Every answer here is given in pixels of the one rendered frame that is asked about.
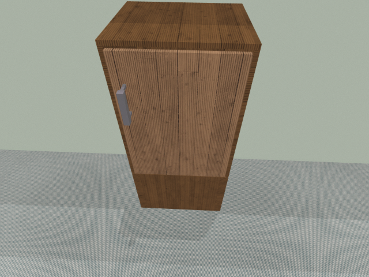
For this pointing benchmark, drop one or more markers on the handle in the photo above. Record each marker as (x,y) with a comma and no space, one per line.
(122,101)

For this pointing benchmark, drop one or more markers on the cupboard door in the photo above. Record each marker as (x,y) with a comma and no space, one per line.
(185,107)

